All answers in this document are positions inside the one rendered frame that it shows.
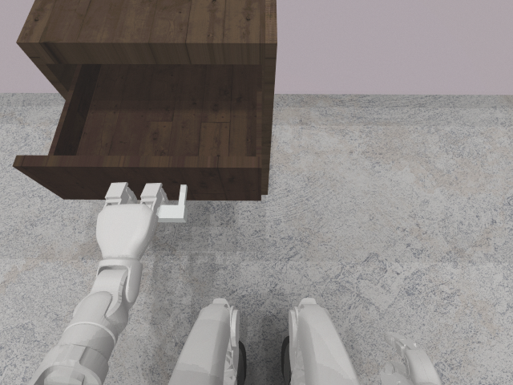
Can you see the cabinet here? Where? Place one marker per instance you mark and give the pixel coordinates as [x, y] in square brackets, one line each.
[59, 34]

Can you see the drawer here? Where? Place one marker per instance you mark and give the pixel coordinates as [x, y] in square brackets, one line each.
[193, 124]

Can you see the left robot forearm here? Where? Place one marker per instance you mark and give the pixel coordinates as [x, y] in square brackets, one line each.
[82, 354]

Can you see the right robot hand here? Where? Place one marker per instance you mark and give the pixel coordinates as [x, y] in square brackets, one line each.
[418, 370]

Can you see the robot left thigh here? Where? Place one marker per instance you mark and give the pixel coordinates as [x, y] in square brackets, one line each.
[202, 359]

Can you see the left robot hand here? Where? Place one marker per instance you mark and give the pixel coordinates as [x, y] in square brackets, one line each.
[125, 228]

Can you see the handle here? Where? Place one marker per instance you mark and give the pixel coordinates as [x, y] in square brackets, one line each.
[175, 213]

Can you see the robot right shin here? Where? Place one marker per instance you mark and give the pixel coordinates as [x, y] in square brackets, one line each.
[296, 360]

